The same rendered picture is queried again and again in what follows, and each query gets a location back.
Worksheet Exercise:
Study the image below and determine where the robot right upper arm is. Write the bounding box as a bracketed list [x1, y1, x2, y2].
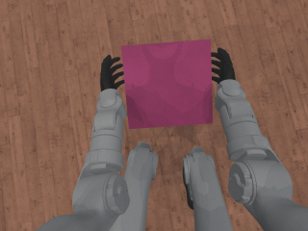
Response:
[227, 160, 308, 231]

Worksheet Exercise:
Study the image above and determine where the robot left thigh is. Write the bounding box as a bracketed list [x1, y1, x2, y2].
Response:
[109, 147, 159, 231]

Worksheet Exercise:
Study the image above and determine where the right robot hand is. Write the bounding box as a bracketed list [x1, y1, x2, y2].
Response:
[211, 47, 236, 84]

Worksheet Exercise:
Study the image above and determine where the robot left upper arm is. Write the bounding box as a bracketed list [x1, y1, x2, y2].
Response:
[36, 172, 130, 231]

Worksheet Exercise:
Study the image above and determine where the carton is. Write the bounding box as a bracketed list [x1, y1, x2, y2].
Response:
[121, 39, 213, 129]

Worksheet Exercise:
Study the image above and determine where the robot right forearm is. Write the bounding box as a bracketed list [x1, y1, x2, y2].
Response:
[215, 79, 294, 194]

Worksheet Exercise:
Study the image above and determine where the robot right thigh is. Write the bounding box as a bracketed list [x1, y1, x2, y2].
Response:
[183, 152, 234, 231]

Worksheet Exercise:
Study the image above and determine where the robot thigh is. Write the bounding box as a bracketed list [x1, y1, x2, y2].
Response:
[183, 152, 234, 231]
[109, 147, 159, 231]

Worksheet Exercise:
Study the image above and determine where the left robot hand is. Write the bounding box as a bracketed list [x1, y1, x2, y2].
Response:
[100, 55, 125, 91]

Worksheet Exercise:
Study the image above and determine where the robot left forearm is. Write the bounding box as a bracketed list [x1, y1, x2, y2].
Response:
[72, 89, 127, 207]

